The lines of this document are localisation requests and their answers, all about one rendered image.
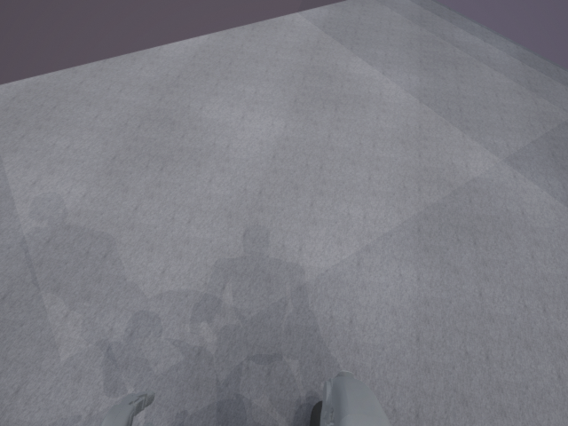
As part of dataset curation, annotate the robot left hand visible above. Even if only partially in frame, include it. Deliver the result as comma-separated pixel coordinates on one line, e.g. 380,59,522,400
99,390,155,426

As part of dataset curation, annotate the right robot thigh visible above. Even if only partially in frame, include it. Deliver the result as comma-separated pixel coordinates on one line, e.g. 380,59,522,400
321,376,391,426

